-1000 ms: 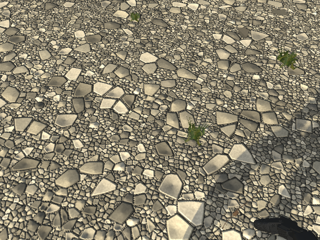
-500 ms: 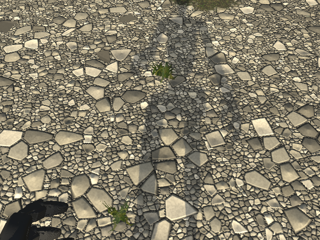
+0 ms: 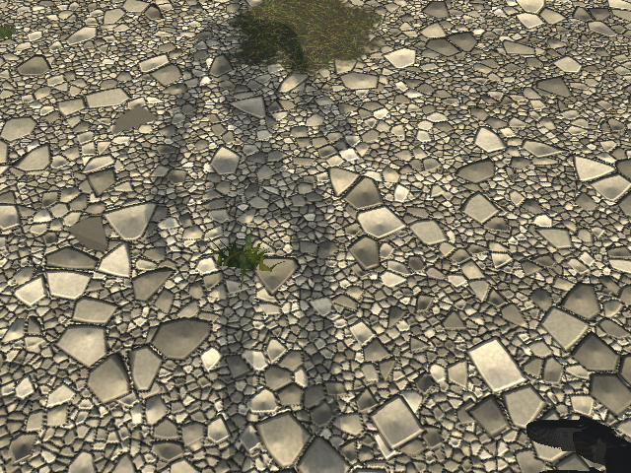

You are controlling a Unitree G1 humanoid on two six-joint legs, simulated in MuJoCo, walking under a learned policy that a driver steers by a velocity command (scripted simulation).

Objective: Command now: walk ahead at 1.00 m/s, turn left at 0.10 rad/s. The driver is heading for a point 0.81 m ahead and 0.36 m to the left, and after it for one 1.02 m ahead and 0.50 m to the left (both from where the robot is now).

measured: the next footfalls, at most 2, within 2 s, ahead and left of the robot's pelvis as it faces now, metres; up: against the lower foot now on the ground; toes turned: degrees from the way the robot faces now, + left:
left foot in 0.06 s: +0.27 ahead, +0.14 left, +0.00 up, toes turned +3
right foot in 0.48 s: +0.69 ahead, +0.00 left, +0.00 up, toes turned +23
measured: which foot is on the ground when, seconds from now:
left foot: up 0.00-0.04, down 0.06-0.50, up 0.52-0.90, down 0.92-1.00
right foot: down 0.00-0.08, up 0.10-0.46, down 0.48-0.92, up 0.94-1.00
